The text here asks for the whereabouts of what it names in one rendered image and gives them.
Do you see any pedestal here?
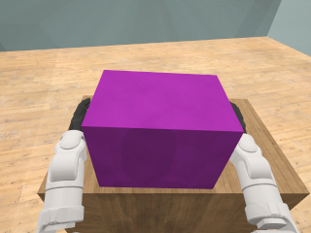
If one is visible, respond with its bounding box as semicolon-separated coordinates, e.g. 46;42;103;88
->
37;95;310;233

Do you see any carton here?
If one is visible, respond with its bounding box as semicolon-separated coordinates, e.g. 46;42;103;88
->
81;70;244;189

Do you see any robot left hand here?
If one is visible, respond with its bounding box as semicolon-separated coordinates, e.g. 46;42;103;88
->
68;97;91;132

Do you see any robot right forearm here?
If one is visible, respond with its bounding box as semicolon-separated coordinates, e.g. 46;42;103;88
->
229;133;299;233

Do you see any robot right hand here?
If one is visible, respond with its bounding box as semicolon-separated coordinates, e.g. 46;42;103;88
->
229;101;247;134

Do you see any robot left forearm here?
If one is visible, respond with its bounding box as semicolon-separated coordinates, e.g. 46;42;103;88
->
36;130;87;233

